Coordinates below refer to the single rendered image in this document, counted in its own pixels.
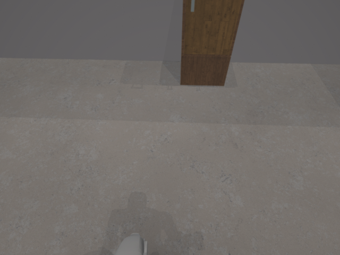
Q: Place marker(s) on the cupboard door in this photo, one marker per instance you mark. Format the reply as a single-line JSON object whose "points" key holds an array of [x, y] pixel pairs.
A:
{"points": [[210, 28]]}

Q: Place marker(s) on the robot left thigh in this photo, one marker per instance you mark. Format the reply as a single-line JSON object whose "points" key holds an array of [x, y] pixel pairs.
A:
{"points": [[132, 245]]}

